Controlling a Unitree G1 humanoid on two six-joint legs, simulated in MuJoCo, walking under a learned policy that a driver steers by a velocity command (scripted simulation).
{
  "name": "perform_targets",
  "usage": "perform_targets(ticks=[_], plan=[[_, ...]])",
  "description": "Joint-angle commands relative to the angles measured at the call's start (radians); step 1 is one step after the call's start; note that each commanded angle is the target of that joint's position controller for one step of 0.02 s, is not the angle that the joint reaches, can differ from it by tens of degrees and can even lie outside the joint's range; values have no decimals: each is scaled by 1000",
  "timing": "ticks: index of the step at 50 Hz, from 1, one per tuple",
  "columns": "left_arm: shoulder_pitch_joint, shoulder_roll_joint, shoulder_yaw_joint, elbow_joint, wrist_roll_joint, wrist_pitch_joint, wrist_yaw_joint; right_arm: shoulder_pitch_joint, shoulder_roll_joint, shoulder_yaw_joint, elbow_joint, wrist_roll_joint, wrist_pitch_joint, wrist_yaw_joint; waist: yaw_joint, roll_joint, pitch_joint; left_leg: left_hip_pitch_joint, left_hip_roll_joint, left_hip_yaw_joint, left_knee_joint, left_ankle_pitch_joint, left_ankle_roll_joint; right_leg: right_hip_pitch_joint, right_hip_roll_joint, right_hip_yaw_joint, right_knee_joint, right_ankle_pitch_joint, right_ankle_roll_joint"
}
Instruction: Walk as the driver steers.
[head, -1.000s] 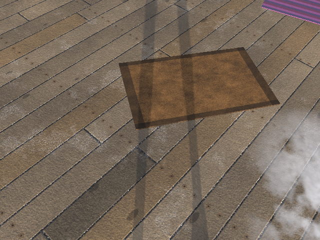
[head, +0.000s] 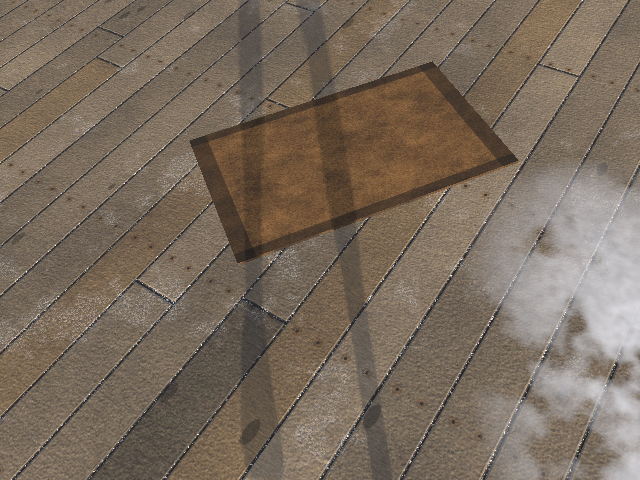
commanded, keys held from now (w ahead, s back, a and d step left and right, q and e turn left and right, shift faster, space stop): e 0.24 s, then no key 0.14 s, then q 0.38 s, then w+q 0.24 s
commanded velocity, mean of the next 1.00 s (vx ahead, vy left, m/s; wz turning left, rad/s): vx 0.05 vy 0.00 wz -0.03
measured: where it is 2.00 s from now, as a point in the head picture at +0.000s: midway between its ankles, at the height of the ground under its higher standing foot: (285, 448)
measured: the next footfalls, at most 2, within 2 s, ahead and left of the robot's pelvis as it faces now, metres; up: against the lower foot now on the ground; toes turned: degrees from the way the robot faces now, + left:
left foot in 0.38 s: +0.09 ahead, +0.14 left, +0.00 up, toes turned -17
right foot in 0.64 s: +0.01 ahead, -0.11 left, +0.00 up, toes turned -4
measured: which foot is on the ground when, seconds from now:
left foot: up 0.00-0.36, down 0.38-0.70, up 0.72-0.98, down 1.00-1.00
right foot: down 0.00-0.38, up 0.40-0.62, down 0.64-1.00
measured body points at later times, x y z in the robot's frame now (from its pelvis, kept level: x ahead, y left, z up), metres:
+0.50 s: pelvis +0.02 +0.03 +0.00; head +0.05 +0.04 +0.45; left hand +0.24 +0.26 -0.10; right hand +0.11 -0.26 -0.09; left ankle +0.05 +0.15 -0.74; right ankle -0.02 -0.09 -0.71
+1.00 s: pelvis +0.04 +0.06 -0.01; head +0.06 +0.08 +0.44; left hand +0.12 +0.36 -0.13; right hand +0.22 -0.21 -0.08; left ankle +0.04 +0.16 -0.74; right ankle -0.03 -0.11 -0.74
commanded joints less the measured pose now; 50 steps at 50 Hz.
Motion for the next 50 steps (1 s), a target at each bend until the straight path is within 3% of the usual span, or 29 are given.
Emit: perform_targets(ticks=[1, 5, 9, 15, 17, 18, 19, 20, 21, 22, 23, 24, 26, 29, 31, 32, 33, 35, 36, 37, 38, 39, 40, 42, 46, 48, 49, 50], plan=[[-33, 168, 44, -80, -3, -10, 22, -3, -73, -21, -60, 2, -17, 0, -15, -136, -142, -73, 4, -44, -36, 83, -14, 183, -233, 295, -172, 310, -153], [-20, 183, 51, -83, -6, 2, 33, -42, -61, -14, -64, 3, -25, 3, 4, -153, -126, -63, -7, -61, -218, 101, -32, 198, -219, 348, -173, 182, -153], [-30, 193, 58, -93, -4, 12, 29, -56, -63, -12, -62, 8, -39, 15, 15, -172, -109, 12, -25, -71, -344, 75, -28, 147, -204, 415, -164, 104, -159], [-61, 181, 55, -104, -8, 26, 17, -19, -72, -12, -49, 17, -65, 39, 11, -188, -155, 157, -37, -54, -522, 63, 3, 172, -197, 482, -89, 309, -151], [-84, 163, 45, -104, -18, 32, 20, 24, -60, -10, -33, 12, -73, 50, -26, -177, -161, 282, -34, -29, -723, 212, 29, 144, -162, 463, -47, 334, -112], [-63, 141, 38, -99, -17, 32, 23, 33, -74, -11, -31, 1, -75, 51, -27, -146, -163, 372, 16, -62, -797, 340, 53, 95, -129, 440, -23, 234, -68], [-15, 97, 23, -96, 3, 26, 21, 25, -126, -15, -51, -18, -72, 46, 8, 15, -183, 461, 182, -221, -825, 492, 119, 13, -50, 337, 109, -10, -6], [18, 96, 25, -99, 1, 16, 20, -16, -143, -8, -46, -43, -66, 46, 60, 189, -121, 411, 305, -367, -828, 653, 268, -92, 77, 182, 198, -306, 54], [1, 144, 36, -90, 19, 9, 24, -27, -74, 10, -54, -40, -72, 48, 27, 172, -125, 352, 357, -433, -850, 603, 350, -75, 26, 166, 325, -398, 109], [-15, 159, 44, -79, 17, 8, 25, -45, -45, 24, -51, -29, -76, 49, 23, 130, -114, 350, 312, -395, -846, 546, 333, -69, -1, 161, 373, -361, 136], [-14, 130, 40, -60, 20, 13, 26, -58, -43, 28, -44, -17, -77, 51, 29, 109, -114, 361, 255, -342, -839, 487, 291, -67, -23, 138, 354, -324, 157], [-24, 111, 36, -56, 24, 16, 26, -64, -54, 27, -40, 0, -76, 52, 20, 112, -97, 381, 226, -322, -826, 479, 264, -81, -43, 123, 315, -280, 174], [-53, 62, 21, -53, 17, 9, 18, -48, -99, 15, -33, 11, -57, 50, 5, 113, -82, 381, 156, -268, -786, 559, 234, -34, -36, 63, 173, -230, 183], [-53, 77, 33, -39, -5, -2, 23, 2, -151, -5, -40, 23, -30, 45, -13, 141, -108, 429, 133, -301, -748, 616, 240, 25, 8, 6, -19, -88, 164], [-35, 99, 42, -31, -4, -6, 26, 5, -147, -7, -51, 33, -25, 41, -9, 133, -129, 403, 125, -330, -733, 582, 218, 104, -6, 13, -98, 29, 133], [-22, 116, 47, -37, 4, -8, 29, 4, -133, -3, -57, 30, -28, 40, -4, 106, -150, 349, 115, -326, -712, 553, 197, 171, -47, 31, -79, 104, 111], [-12, 155, 60, -28, 11, -6, 31, 10, -111, 1, -72, 25, -33, 41, -22, 12, -167, 273, 70, -261, -678, 479, 162, 217, -91, 46, -20, 173, 74], [8, 146, 67, -27, 20, 3, 28, -4, -90, 7, -77, 30, -37, 45, 0, -138, -134, 143, -35, -128, -538, 281, 92, 236, -174, 135, -78, 180, -17], [20, 161, 71, -26, 23, 5, 30, -2, -86, 6, -85, 29, -34, 47, 5, -206, -114, 67, -58, -82, -456, 178, 71, 247, -269, 230, -124, 229, -81], [4, 155, 67, -34, 21, 2, 36, 1, -92, 0, -91, 26, -29, 48, 7, -264, -101, 15, -58, -37, -326, -52, 56, 239, -371, 309, -150, 328, -152], [-1, 142, 59, -44, 23, -6, 43, -7, -112, -12, -99, 23, -22, 50, 17, -247, -84, -36, -29, -33, -137, -203, 39, 225, -444, 346, -157, 454, -207], [0, 140, 56, -44, 19, -15, 47, 6, -116, -19, -96, 27, -13, 51, 8, -182, -87, -71, -1, -40, -32, -197, 31, 227, -452, 323, -172, 402, -211], [-17, 149, 59, -38, 7, -21, 47, 11, -95, -12, -98, 33, -5, 56, -5, -148, -68, -97, 35, -39, -60, -129, 31, 226, -414, 267, -194, 231, -172], [-3, 164, 64, -24, -6, -28, 44, -38, -65, 6, -114, 31, -1, 68, 31, -168, -23, -104, 56, 8, -145, -23, 32, 210, -348, 194, -260, -67, -133], [3, 193, 72, -19, -17, -39, 23, -38, -61, 18, -137, 34, -17, 93, 35, -192, -32, 108, 37, 93, -397, -7, 70, 130, -307, 66, -274, -147, -99], [-2, 199, 72, -10, -31, -44, 8, 55, -73, 10, -106, 35, -23, 93, -17, -165, -50, 269, -2, 148, -547, 99, 94, 70, -308, 20, -209, -171, -83], [4, 178, 65, -6, -30, -48, 3, 138, -84, 1, -70, 34, -24, 88, -49, -135, -65, 392, -40, 174, -590, 122, 106, 7, -287, -18, -129, -169, -64], [20, 130, 48, -4, -14, -55, -2, 249, -128, -23, -40, 41, -26, 79, -95, -50, -105, 556, -44, 124, -627, 106, 134, -81, -240, -91, 67, -122, -23]])
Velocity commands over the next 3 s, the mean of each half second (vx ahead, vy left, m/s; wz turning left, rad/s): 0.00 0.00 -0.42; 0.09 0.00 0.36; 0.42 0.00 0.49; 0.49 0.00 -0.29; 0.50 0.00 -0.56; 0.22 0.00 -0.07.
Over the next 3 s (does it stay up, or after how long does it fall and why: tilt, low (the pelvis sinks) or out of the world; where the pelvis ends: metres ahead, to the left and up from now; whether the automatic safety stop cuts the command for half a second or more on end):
stays up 0.99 0.13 -0.01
